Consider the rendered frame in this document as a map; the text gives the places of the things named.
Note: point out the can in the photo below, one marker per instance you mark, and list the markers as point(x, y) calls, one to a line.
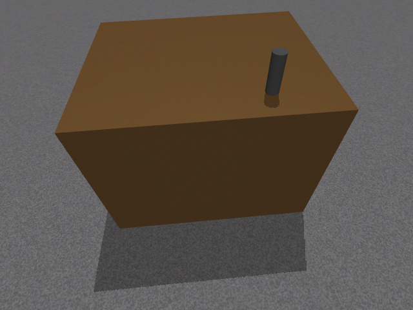
point(276, 69)

